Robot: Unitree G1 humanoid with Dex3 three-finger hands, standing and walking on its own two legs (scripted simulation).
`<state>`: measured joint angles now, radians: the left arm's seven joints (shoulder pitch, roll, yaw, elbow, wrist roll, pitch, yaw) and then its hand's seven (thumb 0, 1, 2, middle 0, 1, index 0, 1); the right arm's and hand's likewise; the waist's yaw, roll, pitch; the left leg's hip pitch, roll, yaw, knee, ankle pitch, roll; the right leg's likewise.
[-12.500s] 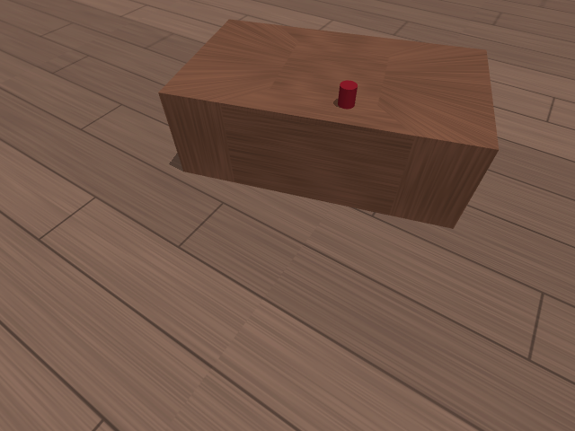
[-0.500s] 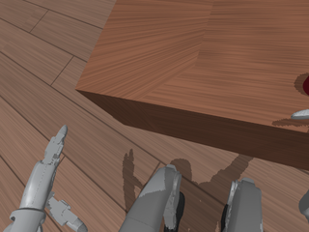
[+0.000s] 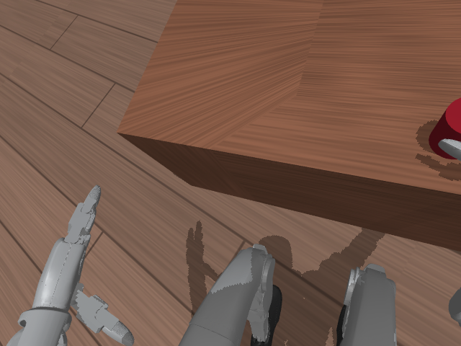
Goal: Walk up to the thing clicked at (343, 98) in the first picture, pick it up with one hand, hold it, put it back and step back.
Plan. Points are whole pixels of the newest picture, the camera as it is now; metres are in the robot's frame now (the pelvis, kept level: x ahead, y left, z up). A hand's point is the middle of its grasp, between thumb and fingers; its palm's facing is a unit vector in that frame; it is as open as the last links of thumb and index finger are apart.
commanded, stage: close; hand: right
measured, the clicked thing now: out of the picture +0.50 -0.24 -0.07
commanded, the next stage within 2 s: settle in 0.10 s
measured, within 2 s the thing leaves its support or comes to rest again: leaves its support in 0.06 s
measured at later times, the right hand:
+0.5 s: hand out of the picture +0.48 -0.27 -0.03, palm faces +0.32 +0.95 +0.02, open 7.0 cm
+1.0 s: hand out of the picture +0.49 -0.27 +0.02, palm faces +0.32 +0.95 +0.01, open 6.8 cm
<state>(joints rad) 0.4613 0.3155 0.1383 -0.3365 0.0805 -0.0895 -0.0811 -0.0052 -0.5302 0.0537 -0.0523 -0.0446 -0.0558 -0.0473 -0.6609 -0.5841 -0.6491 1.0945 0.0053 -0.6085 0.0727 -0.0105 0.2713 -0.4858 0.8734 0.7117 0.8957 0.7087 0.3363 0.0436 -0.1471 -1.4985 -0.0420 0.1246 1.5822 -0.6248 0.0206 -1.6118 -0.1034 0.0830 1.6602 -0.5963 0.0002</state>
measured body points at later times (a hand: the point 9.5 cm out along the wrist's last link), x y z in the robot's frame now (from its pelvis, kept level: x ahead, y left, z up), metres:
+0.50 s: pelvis +0.00 -0.01 +0.01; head +0.18 -0.09 +0.42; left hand +0.18 +0.25 +0.11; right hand +0.46 -0.32 -0.02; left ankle +0.05 +0.12 -0.53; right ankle +0.06 -0.12 -0.53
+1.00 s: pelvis +0.01 -0.01 +0.05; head +0.18 -0.09 +0.46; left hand +0.19 +0.25 +0.11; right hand +0.47 -0.32 +0.03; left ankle +0.05 +0.12 -0.53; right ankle +0.06 -0.12 -0.53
